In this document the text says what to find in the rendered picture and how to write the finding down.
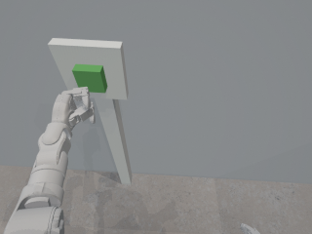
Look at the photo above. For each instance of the button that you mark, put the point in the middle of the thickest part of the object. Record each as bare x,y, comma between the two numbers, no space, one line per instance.
91,76

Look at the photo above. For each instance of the robot left upper arm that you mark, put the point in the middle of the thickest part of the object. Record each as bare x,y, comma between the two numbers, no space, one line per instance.
44,220

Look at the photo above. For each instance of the robot left forearm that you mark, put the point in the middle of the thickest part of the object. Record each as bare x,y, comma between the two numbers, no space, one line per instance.
44,188

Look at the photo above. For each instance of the panel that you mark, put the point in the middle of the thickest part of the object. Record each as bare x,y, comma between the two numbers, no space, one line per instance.
109,54

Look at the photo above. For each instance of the left robot hand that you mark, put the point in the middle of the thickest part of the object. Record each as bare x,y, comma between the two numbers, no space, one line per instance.
67,112

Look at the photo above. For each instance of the right robot hand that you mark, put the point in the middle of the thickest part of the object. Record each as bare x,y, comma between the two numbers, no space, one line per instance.
247,229

